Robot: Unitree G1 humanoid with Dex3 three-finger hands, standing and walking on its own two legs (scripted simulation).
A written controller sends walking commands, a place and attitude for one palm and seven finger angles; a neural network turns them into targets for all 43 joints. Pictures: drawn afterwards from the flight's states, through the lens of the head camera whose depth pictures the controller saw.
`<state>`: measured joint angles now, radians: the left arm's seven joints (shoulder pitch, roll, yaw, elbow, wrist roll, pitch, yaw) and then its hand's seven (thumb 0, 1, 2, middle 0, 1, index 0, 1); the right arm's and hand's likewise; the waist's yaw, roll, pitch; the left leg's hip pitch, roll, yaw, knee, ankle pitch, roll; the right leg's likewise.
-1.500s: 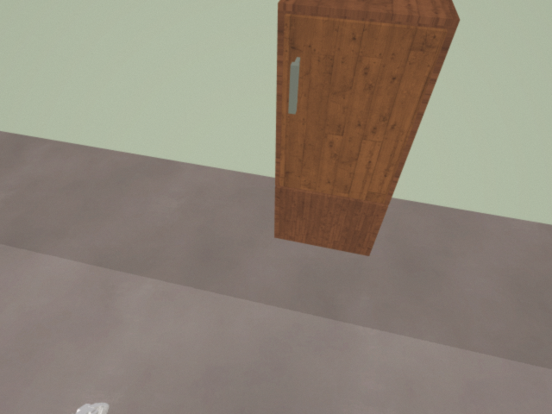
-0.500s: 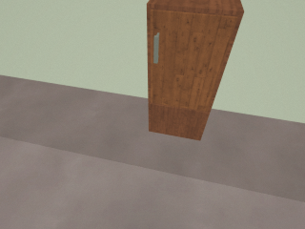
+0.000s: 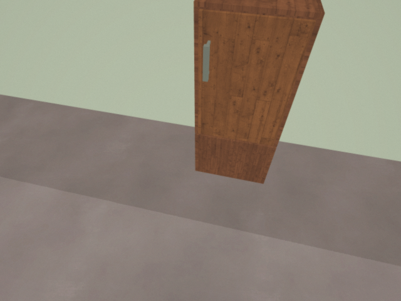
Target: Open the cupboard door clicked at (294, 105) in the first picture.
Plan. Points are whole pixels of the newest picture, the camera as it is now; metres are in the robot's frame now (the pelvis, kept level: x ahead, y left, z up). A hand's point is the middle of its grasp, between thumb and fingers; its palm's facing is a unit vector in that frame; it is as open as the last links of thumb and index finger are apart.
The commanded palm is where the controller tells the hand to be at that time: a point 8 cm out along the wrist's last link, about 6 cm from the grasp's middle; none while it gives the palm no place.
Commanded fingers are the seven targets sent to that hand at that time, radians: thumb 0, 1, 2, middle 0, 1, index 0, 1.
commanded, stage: turn to face it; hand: left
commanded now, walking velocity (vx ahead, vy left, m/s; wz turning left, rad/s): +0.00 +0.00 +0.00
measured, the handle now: (207, 61) +0.94 +0.03 +0.01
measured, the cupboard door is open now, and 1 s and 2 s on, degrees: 0 0 0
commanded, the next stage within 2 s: take the last steps up to it in 0.44 s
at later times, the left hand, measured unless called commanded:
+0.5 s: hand out of the picture +0.06 +0.20 -0.18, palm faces -0.10 -0.96 -0.25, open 7.4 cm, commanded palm none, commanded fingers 0.00 0.90 0.90 -0.20 -0.30 -0.20 -0.30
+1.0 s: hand out of the picture +0.03 +0.17 -0.18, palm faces -0.07 -0.98 -0.18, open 7.4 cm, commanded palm none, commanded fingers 0.00 0.90 0.90 -0.20 -0.30 -0.20 -0.30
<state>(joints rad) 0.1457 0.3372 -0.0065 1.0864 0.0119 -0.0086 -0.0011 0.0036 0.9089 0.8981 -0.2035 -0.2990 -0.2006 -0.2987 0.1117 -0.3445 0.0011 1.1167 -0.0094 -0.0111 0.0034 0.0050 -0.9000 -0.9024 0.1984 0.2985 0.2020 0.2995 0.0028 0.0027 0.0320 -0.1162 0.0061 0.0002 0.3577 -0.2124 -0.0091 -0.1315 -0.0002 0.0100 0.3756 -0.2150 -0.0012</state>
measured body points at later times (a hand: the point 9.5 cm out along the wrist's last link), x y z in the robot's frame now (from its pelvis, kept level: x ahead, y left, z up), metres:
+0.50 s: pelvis -0.01 +0.00 -0.01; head +0.00 +0.00 +0.44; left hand +0.07 +0.25 -0.16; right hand +0.02 -0.26 -0.16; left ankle -0.01 +0.12 -0.75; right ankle -0.01 -0.12 -0.75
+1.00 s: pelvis +0.07 -0.01 -0.01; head +0.07 -0.01 +0.44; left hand +0.04 +0.22 -0.16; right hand +0.04 -0.25 -0.16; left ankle +0.08 +0.10 -0.69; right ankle -0.01 -0.10 -0.75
